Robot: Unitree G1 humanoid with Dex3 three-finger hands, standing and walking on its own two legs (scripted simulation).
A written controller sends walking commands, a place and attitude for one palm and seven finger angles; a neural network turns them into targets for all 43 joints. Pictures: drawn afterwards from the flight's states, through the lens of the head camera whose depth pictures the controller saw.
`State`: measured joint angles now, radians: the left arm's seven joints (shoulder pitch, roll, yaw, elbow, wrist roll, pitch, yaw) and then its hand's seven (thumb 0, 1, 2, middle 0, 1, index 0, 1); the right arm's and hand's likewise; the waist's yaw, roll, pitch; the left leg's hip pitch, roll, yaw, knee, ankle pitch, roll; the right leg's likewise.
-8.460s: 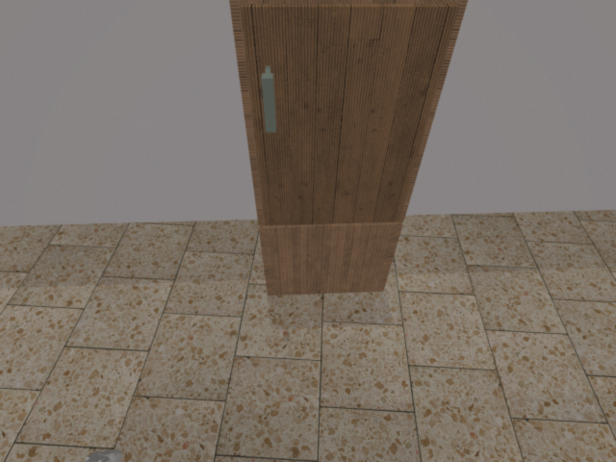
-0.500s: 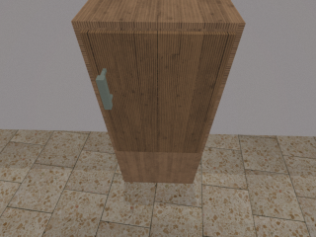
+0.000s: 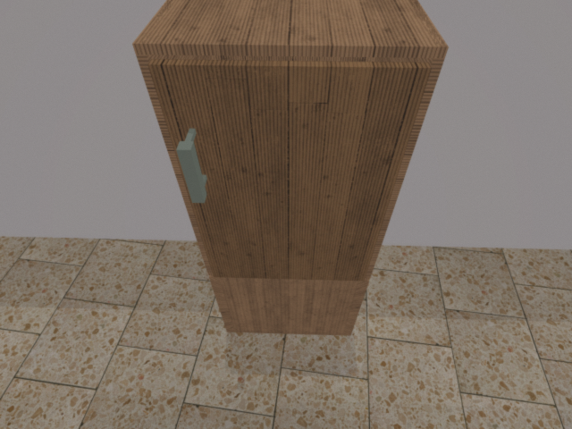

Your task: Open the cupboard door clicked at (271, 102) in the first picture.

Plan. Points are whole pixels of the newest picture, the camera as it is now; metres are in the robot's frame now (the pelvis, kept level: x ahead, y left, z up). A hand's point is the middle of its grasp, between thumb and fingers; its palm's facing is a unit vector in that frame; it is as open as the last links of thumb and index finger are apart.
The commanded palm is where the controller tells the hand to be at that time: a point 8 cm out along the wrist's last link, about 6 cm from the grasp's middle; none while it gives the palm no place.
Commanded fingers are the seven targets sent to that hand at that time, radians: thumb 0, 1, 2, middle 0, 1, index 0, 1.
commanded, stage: look again from close up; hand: left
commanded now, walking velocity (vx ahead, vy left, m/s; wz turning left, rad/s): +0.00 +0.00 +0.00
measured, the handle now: (195, 166) +0.52 +0.19 +0.07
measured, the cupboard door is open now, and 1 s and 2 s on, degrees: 0 0 0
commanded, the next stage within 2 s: raise the hand with hooked fingers in 0.38 s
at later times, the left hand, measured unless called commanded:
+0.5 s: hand out of the picture +0.01 +0.17 -0.17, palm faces +0.02 -0.98 -0.22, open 7.3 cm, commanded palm +0.09 +0.22 -0.07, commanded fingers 0.00 0.85 0.88 -0.20 -0.33 -0.20 -0.33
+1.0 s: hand (147, 426) +0.14 +0.19 -0.03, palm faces +0.12 -0.99 -0.04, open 9.1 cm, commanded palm +0.13 +0.25 -0.02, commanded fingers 0.00 0.27 0.63 -0.25 -0.70 -0.25 -0.70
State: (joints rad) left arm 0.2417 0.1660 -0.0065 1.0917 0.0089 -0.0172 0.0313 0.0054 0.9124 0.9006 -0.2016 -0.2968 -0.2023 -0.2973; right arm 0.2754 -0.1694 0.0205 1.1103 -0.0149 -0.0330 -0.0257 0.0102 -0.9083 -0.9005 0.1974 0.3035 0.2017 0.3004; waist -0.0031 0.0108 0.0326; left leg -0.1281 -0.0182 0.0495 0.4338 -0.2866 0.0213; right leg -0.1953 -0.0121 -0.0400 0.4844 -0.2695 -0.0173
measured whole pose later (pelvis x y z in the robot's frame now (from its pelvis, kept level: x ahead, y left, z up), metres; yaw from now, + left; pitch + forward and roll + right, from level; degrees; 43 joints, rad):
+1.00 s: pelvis -0.04 -0.02 -0.08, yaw +3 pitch +10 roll -1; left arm 0.44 0.21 0.20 0.04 -0.27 -0.44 -0.29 0.01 0.50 0.73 -0.23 -0.56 -0.23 -0.56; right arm 0.18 -0.27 -0.02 0.47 0.03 -0.25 -0.05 0.01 -0.90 -0.90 0.20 0.30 0.20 0.30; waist 0.05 -0.01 -0.11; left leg -0.76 0.02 -0.03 1.10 -0.52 -0.01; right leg -0.77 0.00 -0.12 1.06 -0.48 -0.06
